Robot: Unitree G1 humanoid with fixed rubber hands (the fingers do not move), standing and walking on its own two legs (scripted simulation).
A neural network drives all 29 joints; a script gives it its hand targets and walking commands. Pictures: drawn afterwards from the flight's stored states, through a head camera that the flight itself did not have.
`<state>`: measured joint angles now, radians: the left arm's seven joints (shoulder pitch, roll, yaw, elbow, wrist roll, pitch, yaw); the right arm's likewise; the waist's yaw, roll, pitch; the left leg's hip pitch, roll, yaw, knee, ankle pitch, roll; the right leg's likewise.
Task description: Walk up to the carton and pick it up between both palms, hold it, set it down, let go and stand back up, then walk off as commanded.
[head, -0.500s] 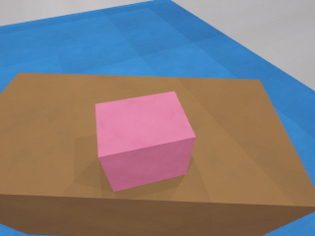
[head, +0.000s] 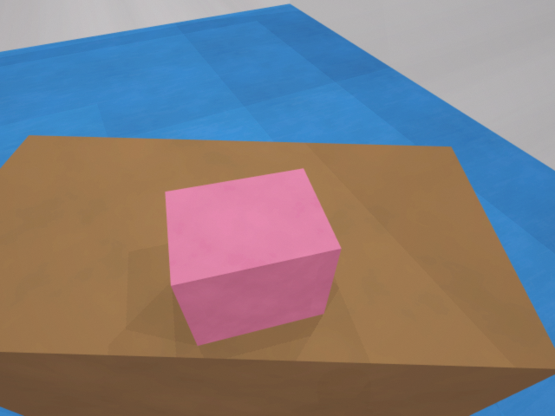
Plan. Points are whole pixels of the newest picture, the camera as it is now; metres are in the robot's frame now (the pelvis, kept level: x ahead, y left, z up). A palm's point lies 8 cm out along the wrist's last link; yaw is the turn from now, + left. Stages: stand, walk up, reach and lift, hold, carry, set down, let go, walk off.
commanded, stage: stand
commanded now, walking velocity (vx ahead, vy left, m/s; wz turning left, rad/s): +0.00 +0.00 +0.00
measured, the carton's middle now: (250, 257) +0.39 +0.05 -0.02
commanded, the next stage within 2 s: none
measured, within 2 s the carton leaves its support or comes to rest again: neither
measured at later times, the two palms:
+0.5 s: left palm out of the picture +0.08 +0.30 -0.12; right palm out of the picture +0.08 -0.28 -0.12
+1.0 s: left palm out of the picture +0.08 +0.31 -0.12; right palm out of the picture +0.07 -0.28 -0.12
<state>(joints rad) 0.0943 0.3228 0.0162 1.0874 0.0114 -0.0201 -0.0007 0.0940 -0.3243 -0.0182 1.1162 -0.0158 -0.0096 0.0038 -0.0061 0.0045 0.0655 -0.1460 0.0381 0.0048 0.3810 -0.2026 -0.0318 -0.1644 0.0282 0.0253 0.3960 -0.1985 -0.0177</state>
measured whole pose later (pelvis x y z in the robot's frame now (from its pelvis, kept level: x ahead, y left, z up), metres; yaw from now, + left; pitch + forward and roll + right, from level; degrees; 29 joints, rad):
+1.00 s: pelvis +0.01 +0.02 +0.00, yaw +0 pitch -2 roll +0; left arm 0.12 0.35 0.01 1.09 0.01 -0.01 0.00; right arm 0.10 -0.33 -0.02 1.12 -0.01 0.00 0.00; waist -0.01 -0.01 0.08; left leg -0.13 0.01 0.02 0.36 -0.20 0.00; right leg -0.13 0.00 0.04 0.35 -0.18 0.01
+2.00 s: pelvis +0.01 +0.02 +0.00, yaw +0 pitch -2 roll +0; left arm 0.11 0.33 0.00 1.09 0.01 -0.01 0.00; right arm 0.09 -0.34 -0.01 1.12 -0.01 0.00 0.01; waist -0.01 -0.01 0.07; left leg -0.10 0.01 0.02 0.33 -0.19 0.00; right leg -0.11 0.00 0.04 0.32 -0.17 0.02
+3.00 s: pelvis +0.01 +0.02 +0.00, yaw +0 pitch -2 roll +0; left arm 0.12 0.34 0.01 1.10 0.01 -0.01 0.00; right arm 0.11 -0.34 -0.02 1.12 -0.01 -0.01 0.01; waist 0.00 0.00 0.07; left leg -0.09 0.01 0.02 0.31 -0.18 -0.01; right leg -0.11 0.00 0.04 0.33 -0.18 0.01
